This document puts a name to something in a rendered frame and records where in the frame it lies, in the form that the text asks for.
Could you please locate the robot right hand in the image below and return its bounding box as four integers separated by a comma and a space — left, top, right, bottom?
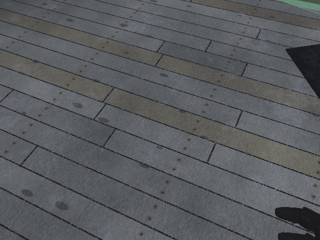
275, 207, 320, 240

